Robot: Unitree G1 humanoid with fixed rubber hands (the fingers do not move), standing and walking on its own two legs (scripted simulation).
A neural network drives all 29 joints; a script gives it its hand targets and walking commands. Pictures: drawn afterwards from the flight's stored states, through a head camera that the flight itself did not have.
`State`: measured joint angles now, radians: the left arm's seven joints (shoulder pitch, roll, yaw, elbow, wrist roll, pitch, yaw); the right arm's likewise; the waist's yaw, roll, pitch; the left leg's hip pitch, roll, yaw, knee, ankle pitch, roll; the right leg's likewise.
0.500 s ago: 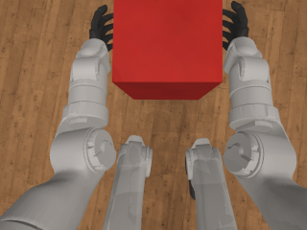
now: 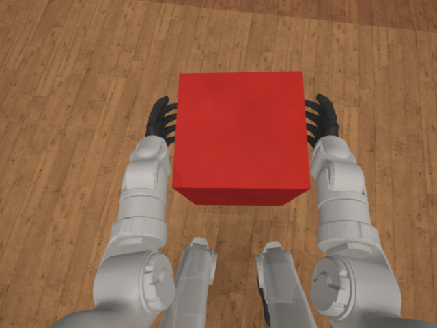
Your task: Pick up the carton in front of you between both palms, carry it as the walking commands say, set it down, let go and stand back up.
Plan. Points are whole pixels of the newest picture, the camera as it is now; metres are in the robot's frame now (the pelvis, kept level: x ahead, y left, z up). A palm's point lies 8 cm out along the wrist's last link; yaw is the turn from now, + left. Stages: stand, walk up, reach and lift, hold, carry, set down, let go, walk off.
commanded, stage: reach and lift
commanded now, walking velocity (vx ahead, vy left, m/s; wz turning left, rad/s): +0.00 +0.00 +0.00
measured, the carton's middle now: (239, 150) +0.45 +0.01 -0.11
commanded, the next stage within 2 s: hold in 1.84 s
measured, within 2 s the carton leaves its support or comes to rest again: neither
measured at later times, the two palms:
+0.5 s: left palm (126, 125) +0.39 +0.15 +0.12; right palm (384, 125) +0.40 -0.15 +0.12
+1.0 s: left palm (76, 115) +0.36 +0.15 +0.21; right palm out of the picture +0.36 -0.15 +0.23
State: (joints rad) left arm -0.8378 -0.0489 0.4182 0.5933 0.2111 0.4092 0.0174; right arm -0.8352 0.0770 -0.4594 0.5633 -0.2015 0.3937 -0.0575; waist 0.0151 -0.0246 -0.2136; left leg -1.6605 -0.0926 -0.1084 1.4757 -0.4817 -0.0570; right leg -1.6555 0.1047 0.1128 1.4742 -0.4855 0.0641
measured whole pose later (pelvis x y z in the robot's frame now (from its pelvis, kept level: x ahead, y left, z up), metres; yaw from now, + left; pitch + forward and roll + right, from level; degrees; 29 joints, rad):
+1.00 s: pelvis +0.07 +0.00 +0.19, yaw +0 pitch -2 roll +0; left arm -0.28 -0.16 0.27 0.39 0.29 0.61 -0.01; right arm -0.30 0.16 -0.29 0.39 -0.30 0.60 0.00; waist 0.01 -0.01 -0.05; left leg -0.19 -0.04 -0.14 0.45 -0.22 -0.02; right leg -0.19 0.04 0.15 0.45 -0.22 0.02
